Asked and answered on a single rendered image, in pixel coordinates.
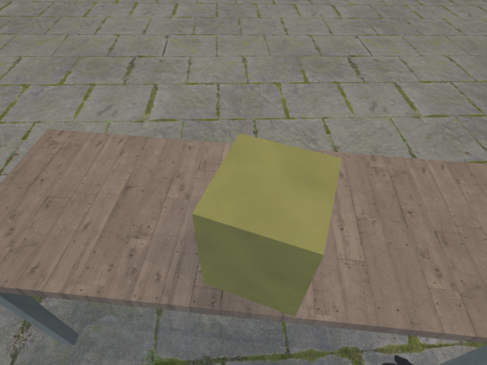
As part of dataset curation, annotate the table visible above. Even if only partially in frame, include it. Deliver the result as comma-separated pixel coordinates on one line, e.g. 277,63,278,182
0,129,487,365

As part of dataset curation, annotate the carton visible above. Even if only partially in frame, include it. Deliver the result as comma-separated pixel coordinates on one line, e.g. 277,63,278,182
193,133,342,316

